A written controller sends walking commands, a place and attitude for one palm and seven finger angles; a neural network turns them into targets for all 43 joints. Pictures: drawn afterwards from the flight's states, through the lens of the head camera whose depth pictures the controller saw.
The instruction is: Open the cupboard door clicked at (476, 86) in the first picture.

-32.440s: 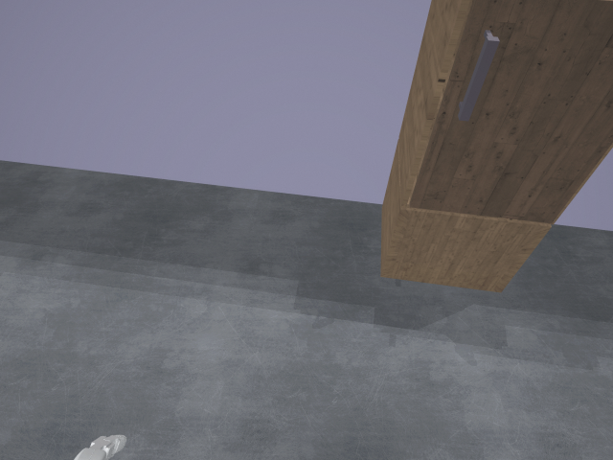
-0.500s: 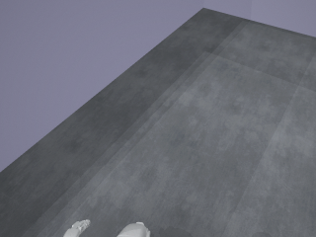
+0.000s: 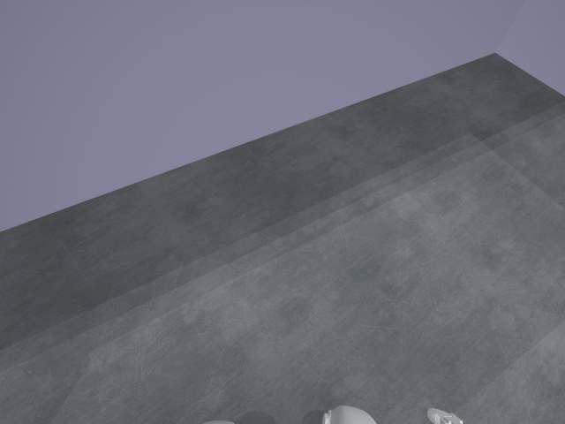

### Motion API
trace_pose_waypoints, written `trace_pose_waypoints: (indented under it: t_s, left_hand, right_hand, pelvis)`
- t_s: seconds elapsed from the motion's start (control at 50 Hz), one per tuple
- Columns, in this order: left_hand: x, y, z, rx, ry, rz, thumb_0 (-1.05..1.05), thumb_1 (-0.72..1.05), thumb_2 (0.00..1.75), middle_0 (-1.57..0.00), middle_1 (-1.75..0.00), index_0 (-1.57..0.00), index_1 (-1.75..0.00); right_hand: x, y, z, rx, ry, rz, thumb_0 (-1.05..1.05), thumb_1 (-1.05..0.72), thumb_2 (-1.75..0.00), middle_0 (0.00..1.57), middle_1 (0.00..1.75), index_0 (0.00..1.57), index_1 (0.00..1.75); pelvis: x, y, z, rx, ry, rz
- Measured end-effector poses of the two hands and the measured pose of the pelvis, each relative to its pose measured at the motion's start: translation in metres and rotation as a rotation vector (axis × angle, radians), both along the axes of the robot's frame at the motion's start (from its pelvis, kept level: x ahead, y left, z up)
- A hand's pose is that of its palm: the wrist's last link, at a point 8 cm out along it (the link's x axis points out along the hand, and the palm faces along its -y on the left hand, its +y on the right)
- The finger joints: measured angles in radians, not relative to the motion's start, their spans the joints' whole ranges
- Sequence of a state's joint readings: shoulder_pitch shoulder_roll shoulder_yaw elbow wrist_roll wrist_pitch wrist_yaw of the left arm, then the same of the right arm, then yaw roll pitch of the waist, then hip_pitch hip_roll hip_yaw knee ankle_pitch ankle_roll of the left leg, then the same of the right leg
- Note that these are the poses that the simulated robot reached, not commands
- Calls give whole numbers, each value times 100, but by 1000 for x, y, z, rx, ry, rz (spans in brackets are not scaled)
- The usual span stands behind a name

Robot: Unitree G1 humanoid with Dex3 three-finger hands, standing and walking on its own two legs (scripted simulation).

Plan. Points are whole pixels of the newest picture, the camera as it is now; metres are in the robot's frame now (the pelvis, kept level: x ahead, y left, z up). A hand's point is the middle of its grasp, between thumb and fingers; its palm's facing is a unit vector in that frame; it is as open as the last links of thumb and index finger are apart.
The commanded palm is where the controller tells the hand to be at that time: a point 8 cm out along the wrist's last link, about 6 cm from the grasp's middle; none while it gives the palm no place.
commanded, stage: turn to face it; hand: left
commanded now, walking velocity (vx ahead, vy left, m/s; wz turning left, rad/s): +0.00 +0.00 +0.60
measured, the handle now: out of the picture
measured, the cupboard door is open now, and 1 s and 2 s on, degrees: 39 39 39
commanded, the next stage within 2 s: none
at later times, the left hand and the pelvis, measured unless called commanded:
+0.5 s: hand out of the picture +0.04 +0.15 -0.14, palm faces +0.29 -0.92 -0.26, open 7.3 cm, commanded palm none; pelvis +0.03 -0.06 +0.01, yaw +19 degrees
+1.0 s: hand out of the picture +0.03 +0.20 -0.15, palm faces +0.55 -0.79 -0.26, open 7.4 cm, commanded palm none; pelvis +0.05 -0.03 +0.01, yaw +35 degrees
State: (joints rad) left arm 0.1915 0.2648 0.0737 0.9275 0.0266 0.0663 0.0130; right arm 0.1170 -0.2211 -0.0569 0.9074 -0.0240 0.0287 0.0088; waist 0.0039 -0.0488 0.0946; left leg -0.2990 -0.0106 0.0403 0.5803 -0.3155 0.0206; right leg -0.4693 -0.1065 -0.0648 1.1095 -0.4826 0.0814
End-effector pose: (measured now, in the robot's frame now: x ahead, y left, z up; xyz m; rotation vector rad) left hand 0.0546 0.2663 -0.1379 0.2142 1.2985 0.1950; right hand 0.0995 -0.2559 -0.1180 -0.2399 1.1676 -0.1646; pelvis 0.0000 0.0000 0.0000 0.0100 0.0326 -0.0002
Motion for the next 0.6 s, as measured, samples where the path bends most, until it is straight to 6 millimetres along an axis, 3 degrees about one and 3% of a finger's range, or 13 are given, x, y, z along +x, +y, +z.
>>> trace_pose_waypoints:
  t_s: [0.12,0.26,0.44,0.52,0.6]
  left_hand:
    - [20,-9,18,13,-86,27,1,91,90,-20,-30,-20,-30]
    - [31,-41,26,53,-166,56,1,91,90,-20,-30,-20,-30]
    - [-14,-75,32,19,-90,191,1,90,90,-20,-30,-20,-30]
    - [-38,-75,25,5,-74,277,1,91,90,-20,-30,-20,-30]
    - [-69,-66,11,-11,-42,362,1,91,90,-20,-30,-20,-30]
  right_hand:
    - [-3,0,-6,30,57,41,0,-91,-90,20,30,20,30]
    - [2,-26,-33,78,114,59,0,-90,-90,20,30,20,30]
    - [44,-36,-17,72,146,167,0,-91,-90,19,30,20,30]
    - [71,-24,-13,51,145,254,0,-91,-90,19,30,19,30]
    - [105,4,-10,29,106,352,0,-91,-90,19,30,19,30]
  pelvis:
    - [5,-11,7,-6,5,61]
    - [13,-41,-4,3,0,143]
    - [24,-55,13,43,-2,277]
    - [28,-54,12,40,-2,339]
    - [29,-45,6,26,-5,397]
